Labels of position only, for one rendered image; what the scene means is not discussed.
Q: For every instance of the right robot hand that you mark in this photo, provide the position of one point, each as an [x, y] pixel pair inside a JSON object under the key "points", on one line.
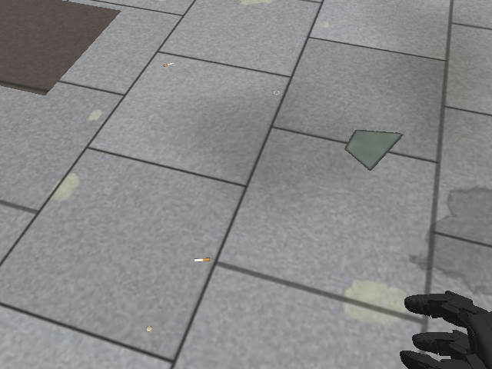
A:
{"points": [[472, 351]]}

